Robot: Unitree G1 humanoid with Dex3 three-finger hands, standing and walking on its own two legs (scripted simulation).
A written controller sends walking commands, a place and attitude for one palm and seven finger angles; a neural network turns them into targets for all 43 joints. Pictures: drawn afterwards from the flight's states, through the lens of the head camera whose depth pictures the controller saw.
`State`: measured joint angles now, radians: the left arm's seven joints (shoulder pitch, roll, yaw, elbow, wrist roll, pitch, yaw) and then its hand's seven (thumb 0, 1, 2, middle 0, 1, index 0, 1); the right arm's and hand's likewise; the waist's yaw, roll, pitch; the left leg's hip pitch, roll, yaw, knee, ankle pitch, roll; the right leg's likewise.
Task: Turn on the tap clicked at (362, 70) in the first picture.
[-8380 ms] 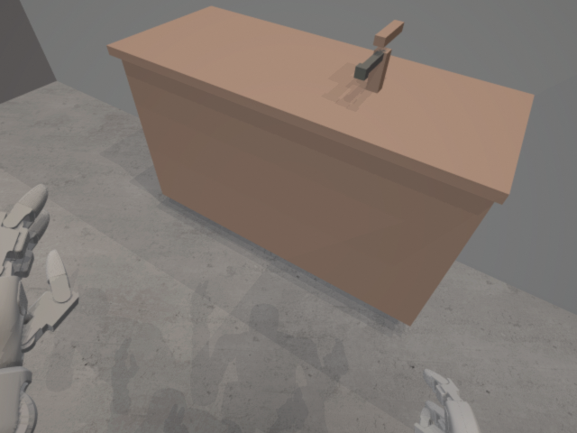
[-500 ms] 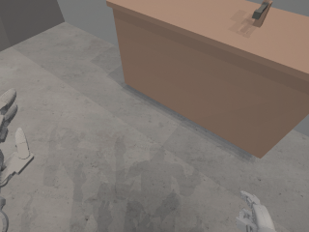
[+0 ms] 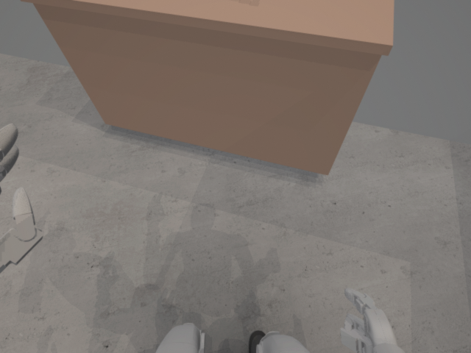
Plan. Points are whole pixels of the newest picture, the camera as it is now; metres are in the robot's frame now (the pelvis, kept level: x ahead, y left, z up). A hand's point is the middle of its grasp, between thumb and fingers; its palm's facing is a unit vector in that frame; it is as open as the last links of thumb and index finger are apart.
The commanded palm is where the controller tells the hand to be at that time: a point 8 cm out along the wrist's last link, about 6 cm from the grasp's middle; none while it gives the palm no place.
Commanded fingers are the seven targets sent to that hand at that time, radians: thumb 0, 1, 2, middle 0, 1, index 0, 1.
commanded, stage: turn to face it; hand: left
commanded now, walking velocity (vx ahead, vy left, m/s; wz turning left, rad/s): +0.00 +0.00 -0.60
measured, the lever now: out of the picture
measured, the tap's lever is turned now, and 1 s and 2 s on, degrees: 0 0 0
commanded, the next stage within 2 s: take the last steps up to it in 1.00 s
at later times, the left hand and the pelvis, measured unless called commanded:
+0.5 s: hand (139, 224) +0.25 +0.12 +0.17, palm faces +0.12 -0.87 -0.47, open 7.4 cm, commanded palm +0.19 +0.19 +0.18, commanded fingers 0.00 0.90 0.90 -0.20 -0.30 -0.20 -0.30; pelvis -0.05 -0.03 -0.02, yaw -17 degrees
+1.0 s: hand (161, 237) +0.23 +0.09 +0.17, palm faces -0.06 -0.90 -0.44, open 7.4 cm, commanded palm +0.20 +0.15 +0.18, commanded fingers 0.00 0.90 0.90 -0.20 -0.30 -0.20 -0.30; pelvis -0.07 -0.02 +0.00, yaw -30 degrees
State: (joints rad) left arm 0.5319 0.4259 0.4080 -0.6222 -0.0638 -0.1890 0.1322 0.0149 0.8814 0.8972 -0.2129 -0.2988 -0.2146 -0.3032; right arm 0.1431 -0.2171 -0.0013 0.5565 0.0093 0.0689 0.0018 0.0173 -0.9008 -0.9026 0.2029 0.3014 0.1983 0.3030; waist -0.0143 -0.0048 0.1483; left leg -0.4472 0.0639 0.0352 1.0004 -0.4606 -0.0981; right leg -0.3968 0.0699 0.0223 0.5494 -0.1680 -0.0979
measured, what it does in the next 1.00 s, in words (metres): steps on the spot, turning right: left foot, then right foot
